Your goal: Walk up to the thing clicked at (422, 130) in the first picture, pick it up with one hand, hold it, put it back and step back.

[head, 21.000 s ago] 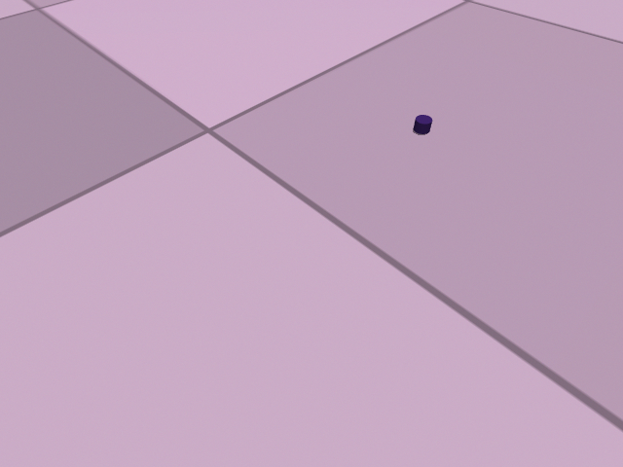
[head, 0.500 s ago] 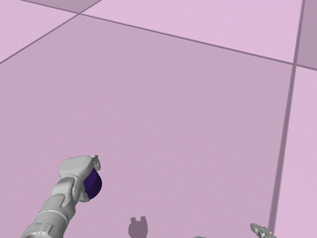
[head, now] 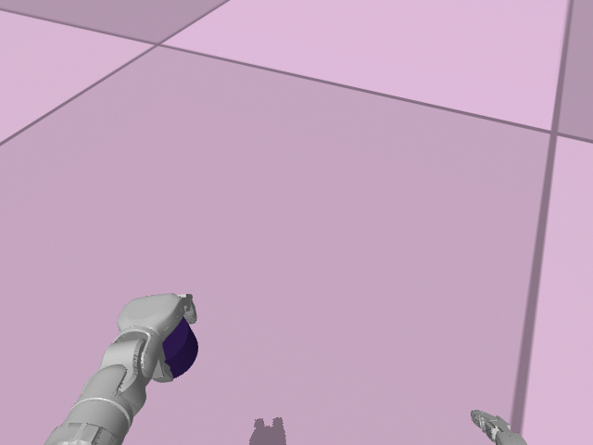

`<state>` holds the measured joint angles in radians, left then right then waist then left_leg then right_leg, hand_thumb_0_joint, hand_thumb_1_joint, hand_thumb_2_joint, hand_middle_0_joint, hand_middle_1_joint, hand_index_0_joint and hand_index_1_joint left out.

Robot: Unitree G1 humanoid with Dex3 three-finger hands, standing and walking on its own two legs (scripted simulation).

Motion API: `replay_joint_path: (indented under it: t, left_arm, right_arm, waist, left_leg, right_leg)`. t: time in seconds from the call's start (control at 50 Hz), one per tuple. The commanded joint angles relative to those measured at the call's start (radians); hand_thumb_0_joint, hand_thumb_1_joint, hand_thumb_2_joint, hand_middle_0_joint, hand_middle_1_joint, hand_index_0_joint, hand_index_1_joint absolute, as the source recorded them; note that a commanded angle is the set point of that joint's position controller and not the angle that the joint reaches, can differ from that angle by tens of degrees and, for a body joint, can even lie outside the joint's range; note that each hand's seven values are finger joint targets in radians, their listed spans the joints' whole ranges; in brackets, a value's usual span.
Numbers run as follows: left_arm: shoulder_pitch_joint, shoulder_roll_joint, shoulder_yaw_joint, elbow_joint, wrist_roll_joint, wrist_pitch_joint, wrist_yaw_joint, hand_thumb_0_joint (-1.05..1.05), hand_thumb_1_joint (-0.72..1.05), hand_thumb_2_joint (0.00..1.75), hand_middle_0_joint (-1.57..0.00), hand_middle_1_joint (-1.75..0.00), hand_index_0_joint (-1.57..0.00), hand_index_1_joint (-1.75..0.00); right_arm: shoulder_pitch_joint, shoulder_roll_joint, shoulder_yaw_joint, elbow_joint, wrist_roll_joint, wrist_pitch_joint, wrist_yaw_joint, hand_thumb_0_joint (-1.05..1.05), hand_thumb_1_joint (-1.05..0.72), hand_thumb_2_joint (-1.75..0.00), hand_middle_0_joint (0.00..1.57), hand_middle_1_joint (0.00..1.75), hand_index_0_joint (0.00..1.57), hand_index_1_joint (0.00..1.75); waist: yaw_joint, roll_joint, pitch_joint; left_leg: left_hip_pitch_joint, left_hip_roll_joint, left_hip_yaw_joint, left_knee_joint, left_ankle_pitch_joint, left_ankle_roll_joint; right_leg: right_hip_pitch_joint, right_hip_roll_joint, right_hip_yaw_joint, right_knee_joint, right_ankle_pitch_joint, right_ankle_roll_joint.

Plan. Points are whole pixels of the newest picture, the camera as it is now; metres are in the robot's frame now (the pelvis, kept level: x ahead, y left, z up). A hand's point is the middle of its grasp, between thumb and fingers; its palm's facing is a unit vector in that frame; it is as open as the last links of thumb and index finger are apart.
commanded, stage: hold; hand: left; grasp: from above
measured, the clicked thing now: (165, 344) +0.31 +0.23 -0.09
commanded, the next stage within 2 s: crouch in 1.22 s
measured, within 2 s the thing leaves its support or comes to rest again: neither
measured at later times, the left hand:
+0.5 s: hand (160, 348) +0.28 +0.22 -0.05, palm faces -0.47 -0.06 -0.88, open 10.9 cm
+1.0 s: hand (158, 352) +0.27 +0.22 -0.04, palm faces -0.48 -0.06 -0.87, open 10.9 cm
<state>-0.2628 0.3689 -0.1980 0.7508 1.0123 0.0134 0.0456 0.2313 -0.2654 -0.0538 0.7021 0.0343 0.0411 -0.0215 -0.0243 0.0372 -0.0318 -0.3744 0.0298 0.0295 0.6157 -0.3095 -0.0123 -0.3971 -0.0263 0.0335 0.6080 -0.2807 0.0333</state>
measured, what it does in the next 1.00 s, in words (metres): stands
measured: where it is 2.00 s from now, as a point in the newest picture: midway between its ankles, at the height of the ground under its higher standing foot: outside the picture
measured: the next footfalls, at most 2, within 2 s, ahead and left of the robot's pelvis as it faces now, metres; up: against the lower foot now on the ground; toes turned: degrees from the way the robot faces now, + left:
none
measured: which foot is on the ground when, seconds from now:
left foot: down 0.00-1.00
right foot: down 0.00-1.00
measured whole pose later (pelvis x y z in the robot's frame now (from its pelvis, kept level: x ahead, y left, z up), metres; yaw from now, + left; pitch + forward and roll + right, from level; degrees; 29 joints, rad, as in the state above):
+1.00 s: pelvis -0.01 +0.00 +0.01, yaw +0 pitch +1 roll +0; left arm -0.23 0.38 -0.21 0.65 1.01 0.00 -0.03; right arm 0.18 -0.26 -0.04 0.68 0.04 0.06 -0.04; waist 0.00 0.05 0.01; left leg -0.27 0.03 0.03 0.51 -0.25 -0.02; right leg -0.30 -0.03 0.03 0.52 -0.23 0.03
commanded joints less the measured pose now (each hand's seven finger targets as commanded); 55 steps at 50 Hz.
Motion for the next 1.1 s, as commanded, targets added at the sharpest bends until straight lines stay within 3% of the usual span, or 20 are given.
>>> replay_joint_path:
  t: [0.0,0.06,0.12,0.22,0.36,0.58,0.6,0.62,0.64,0.66,0.68,0.7,0.72,0.74,0.78,0.82,0.96,1.02,1.06,1.08]
  left_arm:
    - [-0.366,0.238,0.105,-0.224,0.002,0.009,0.048,0.0,0.5,1.1,-0.84,-1.0,-0.87,-0.98]
    - [-0.371,0.239,0.104,-0.233,-0.002,0.006,0.039,0.0,0.5,1.1,-0.83,-1.01,-0.85,-0.99]
    - [-0.358,0.234,0.102,-0.255,0.0,0.007,0.03,0.0,0.51,1.09,-0.85,-0.99,-0.87,-0.97]
    - [-0.367,0.227,0.092,-0.286,-0.004,0.005,0.017,0.0,0.49,1.1,-0.84,-1.0,-0.86,-0.98]
    - [-0.354,0.238,0.105,-0.277,-0.002,0.003,0.013,0.0,0.47,1.08,-0.81,-1.02,-0.84,-0.99]
    - [-0.364,0.226,0.091,-0.323,-0.005,0.007,-0.01,0.0,0.47,1.11,-0.81,-1.02,-0.84,-1.0]
    - [-0.348,0.242,0.111,-0.333,-0.007,0.007,-0.011,0.0,0.46,1.1,-0.81,-1.01,-0.83,-0.99]
    - [-0.355,0.244,0.11,-0.325,-0.009,0.008,-0.011,0.0,0.47,1.11,-0.82,-1.01,-0.84,-0.99]
    - [-0.373,0.211,0.079,-0.332,-0.009,0.009,-0.017,0.0,0.46,1.11,-0.81,-1.02,-0.83,-1.0]
    - [-0.377,0.22,0.084,-0.326,-0.002,0.012,-0.017,0.0,0.46,1.1,-0.8,-1.03,-0.83,-1.01]
    - [-0.341,0.247,0.115,-0.298,-0.008,0.013,-0.015,0.0,0.49,1.11,-0.82,-1.04,-0.85,-1.01]
    - [-0.324,0.236,0.107,-0.31,-0.013,0.01,-0.021,0.0,0.49,1.1,-0.83,-1.02,-0.85,-1.0]
    - [-0.331,0.211,0.083,-0.321,-0.014,0.007,-0.028,0.0,0.48,1.11,-0.82,-1.03,-0.85,-1.01]
    - [-0.337,0.221,0.088,-0.324,-0.006,0.007,-0.033,0.0,0.48,1.12,-0.83,-1.03,-0.85,-1.01]
    - [-0.316,0.242,0.115,-0.31,-0.004,0.006,-0.03,0.0,0.47,1.11,-0.82,-1.02,-0.84,-1.0]
    - [-0.346,0.231,0.1,-0.343,-0.003,-0.002,-0.03,0.0,0.49,1.14,-0.84,-1.03,-0.86,-1.01]
    - [-0.404,0.258,0.115,-0.355,-0.002,-0.01,-0.005,0.0,0.49,1.12,-0.82,-1.05,-0.85,-1.03]
    - [-0.358,0.206,0.082,-0.322,-0.008,-0.004,-0.006,0.0,0.47,1.11,-0.82,-1.04,-0.84,-1.02]
    - [-0.332,0.247,0.119,-0.291,-0.005,0.0,-0.001,0.0,0.48,1.12,-0.82,-1.05,-0.85,-1.02]
    - [-0.324,0.236,0.11,-0.314,-0.008,-0.001,-0.003,0.0,0.49,1.13,-0.84,-1.04,-0.86,-1.02]
  right_arm:
    - [-0.037,-0.139,-0.042,-0.124,0.005,-0.036,-0.012,0.0,-0.89,-0.89,0.2,0.3,0.2,0.3]
    - [-0.051,-0.141,-0.041,-0.127,0.004,-0.037,-0.012,0.0,-0.89,-0.9,0.2,0.3,0.2,0.3]
    - [-0.064,-0.13,-0.036,-0.133,0.005,-0.039,-0.013,0.0,-0.89,-0.9,0.2,0.3,0.2,0.3]
    - [-0.064,-0.132,-0.035,-0.135,0.007,-0.036,-0.015,0.0,-0.9,-0.9,0.2,0.3,0.2,0.3]
    - [-0.085,-0.131,-0.032,-0.14,0.007,-0.037,-0.017,0.0,-0.9,-0.9,0.2,0.3,0.2,0.3]
    - [-0.11,-0.129,-0.027,-0.154,0.011,-0.035,-0.021,0.0,-0.9,-0.9,0.2,0.3,0.2,0.3]
    - [-0.104,-0.126,-0.026,-0.149,0.011,-0.035,-0.021,0.0,-0.9,-0.9,0.2,0.3,0.2,0.3]
    - [-0.112,-0.124,-0.026,-0.151,0.01,-0.034,-0.022,0.0,-0.9,-0.9,0.2,0.3,0.2,0.3]
    - [-0.115,-0.119,-0.021,-0.154,0.01,-0.035,-0.021,0.0,-0.9,-0.9,0.2,0.3,0.2,0.3]
    - [-0.111,-0.121,-0.022,-0.152,0.012,-0.035,-0.022,0.0,-0.9,-0.9,0.2,0.3,0.2,0.3]
    - [-0.113,-0.127,-0.023,-0.153,0.012,-0.033,-0.023,0.0,-0.9,-0.9,0.2,0.3,0.2,0.3]
    - [-0.125,-0.122,-0.022,-0.161,0.014,-0.033,-0.022,0.0,-0.9,-0.9,0.2,0.3,0.2,0.3]
    - [-0.125,-0.12,-0.021,-0.164,0.012,-0.033,-0.021,0.0,-0.9,-0.9,0.2,0.3,0.2,0.3]
    - [-0.123,-0.121,-0.021,-0.163,0.014,-0.032,-0.022,0.0,-0.9,-0.9,0.2,0.3,0.2,0.3]
    - [-0.122,-0.121,-0.021,-0.161,0.012,-0.029,-0.023,0.0,-0.9,-0.9,0.2,0.3,0.2,0.3]
    - [-0.128,-0.116,-0.02,-0.166,0.012,-0.03,-0.023,0.0,-0.9,-0.9,0.2,0.3,0.2,0.3]
    - [-0.117,-0.119,-0.021,-0.147,0.013,-0.032,-0.028,0.0,-0.9,-0.9,0.2,0.3,0.2,0.3]
    - [-0.115,-0.117,-0.023,-0.143,0.011,-0.032,-0.027,0.0,-0.9,-0.9,0.2,0.3,0.2,0.3]
    - [-0.113,-0.124,-0.027,-0.14,0.012,-0.031,-0.029,0.0,-0.9,-0.9,0.2,0.3,0.2,0.3]
    - [-0.122,-0.118,-0.026,-0.151,0.013,-0.031,-0.027,0.0,-0.9,-0.9,0.2,0.3,0.2,0.3]
  waist:
    - [0.007,-0.002,-0.276]
    - [0.003,0.003,-0.254]
    - [0.017,0.002,-0.276]
    - [0.006,-0.005,-0.277]
    - [0.018,-0.001,-0.247]
    - [0.014,-0.01,-0.255]
    - [0.025,-0.004,-0.255]
    - [0.028,0.003,-0.244]
    - [0.013,-0.016,-0.238]
    - [0.017,-0.019,-0.235]
    - [0.025,-0.021,-0.212]
    - [0.033,-0.014,-0.208]
    - [0.022,-0.029,-0.222]
    - [0.024,-0.023,-0.226]
    - [0.028,-0.016,-0.215]
    - [0.026,-0.011,-0.224]
    - [0.021,0.018,-0.255]
    - [0.019,-0.017,-0.244]
    - [0.028,-0.017,-0.233]
    - [0.035,-0.008,-0.231]
  left_leg:
    - [0.155,-0.041,0.004,-0.087,0.269,0.014]
    - [0.157,-0.041,0.002,-0.102,0.211,0.014]
    - [0.167,-0.042,0.003,-0.107,0.23,0.015]
    - [0.189,-0.039,0.005,-0.112,0.264,0.016]
    - [0.184,-0.042,0.005,-0.134,0.211,0.016]
    - [0.223,-0.041,0.003,-0.149,0.233,0.016]
    - [0.217,-0.041,0.006,-0.15,0.246,0.017]
    - [0.21,-0.044,0.007,-0.153,0.241,0.017]
    - [0.213,-0.044,0.007,-0.152,0.237,0.019]
    - [0.21,-0.043,0.006,-0.158,0.234,0.02]
    - [0.196,-0.045,0.007,-0.161,0.215,0.02]
    - [0.195,-0.045,0.008,-0.167,0.203,0.02]
    - [0.203,-0.045,0.006,-0.164,0.205,0.022]
    - [0.209,-0.044,0.006,-0.167,0.215,0.021]
    - [0.201,-0.047,0.006,-0.165,0.211,0.021]
    - [0.207,-0.047,0.007,-0.166,0.205,0.02]
    - [0.235,-0.042,0.005,-0.165,0.24,0.015]
    - [0.232,-0.041,0.003,-0.167,0.236,0.017]
    - [0.218,-0.044,0.005,-0.166,0.242,0.017]
    - [0.214,-0.044,0.006,-0.17,0.234,0.016]
  right_leg:
    - [0.099,0.051,-0.037,-0.097,0.218,-0.036]
    - [0.09,0.052,-0.036,-0.116,0.161,-0.034]
    - [0.114,0.05,-0.033,-0.115,0.177,-0.036]
    - [0.121,0.051,-0.036,-0.121,0.211,-0.035]
    - [0.128,0.047,-0.036,-0.145,0.156,-0.034]
    - [0.146,0.048,-0.038,-0.156,0.176,-0.034]
    - [0.161,0.048,-0.038,-0.156,0.187,-0.035]
    - [0.162,0.046,-0.036,-0.162,0.183,-0.034]
    - [0.152,0.047,-0.035,-0.162,0.183,-0.032]
    - [0.154,0.047,-0.037,-0.165,0.178,-0.033]
    - [0.159,0.045,-0.035,-0.174,0.16,-0.032]
    - [0.157,0.044,-0.036,-0.175,0.148,-0.034]
    - [0.156,0.043,-0.036,-0.175,0.148,-0.032]
    - [0.16,0.045,-0.035,-0.171,0.158,-0.034]
    - [0.161,0.044,-0.034,-0.175,0.152,-0.033]
    - [0.157,0.044,-0.033,-0.175,0.147,-0.034]
    - [0.154,0.046,-0.035,-0.168,0.182,-0.037]
    - [0.163,0.048,-0.041,-0.173,0.177,-0.035]
    - [0.167,0.045,-0.04,-0.175,0.181,-0.034]
    - [0.169,0.045,-0.041,-0.177,0.172,-0.037]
